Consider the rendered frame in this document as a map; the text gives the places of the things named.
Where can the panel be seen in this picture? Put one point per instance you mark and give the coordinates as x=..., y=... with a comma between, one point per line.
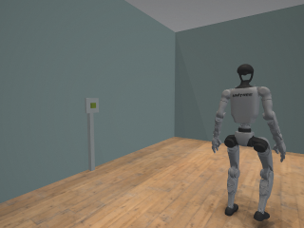
x=90, y=130

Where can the left robot hand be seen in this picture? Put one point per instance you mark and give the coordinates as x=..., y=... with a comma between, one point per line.
x=216, y=142

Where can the humanoid robot head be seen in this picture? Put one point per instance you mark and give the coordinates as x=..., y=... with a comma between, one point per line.
x=244, y=70

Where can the right robot hand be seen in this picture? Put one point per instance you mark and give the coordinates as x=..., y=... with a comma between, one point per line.
x=281, y=148

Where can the robot left foot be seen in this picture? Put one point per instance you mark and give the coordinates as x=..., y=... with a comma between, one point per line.
x=230, y=211

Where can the right robot upper arm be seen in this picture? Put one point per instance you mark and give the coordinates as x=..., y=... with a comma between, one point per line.
x=267, y=102

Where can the robot right forearm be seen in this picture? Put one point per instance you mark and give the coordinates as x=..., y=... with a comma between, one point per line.
x=274, y=128

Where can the robot left forearm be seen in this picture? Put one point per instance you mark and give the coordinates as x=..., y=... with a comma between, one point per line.
x=218, y=125

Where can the left robot upper arm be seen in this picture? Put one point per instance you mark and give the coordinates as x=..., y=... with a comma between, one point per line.
x=225, y=96

